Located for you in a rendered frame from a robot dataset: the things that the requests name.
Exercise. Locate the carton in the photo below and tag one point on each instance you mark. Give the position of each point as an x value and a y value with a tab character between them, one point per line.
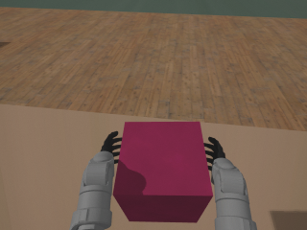
162	173

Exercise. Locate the robot left hand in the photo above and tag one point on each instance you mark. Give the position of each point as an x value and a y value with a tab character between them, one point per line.
109	141

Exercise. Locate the robot right forearm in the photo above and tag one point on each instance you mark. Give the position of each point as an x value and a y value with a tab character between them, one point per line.
231	197

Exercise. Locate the robot right hand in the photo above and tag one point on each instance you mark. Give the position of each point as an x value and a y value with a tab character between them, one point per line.
217	152

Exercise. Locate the robot left forearm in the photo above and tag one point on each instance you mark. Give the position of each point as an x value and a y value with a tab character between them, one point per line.
93	210

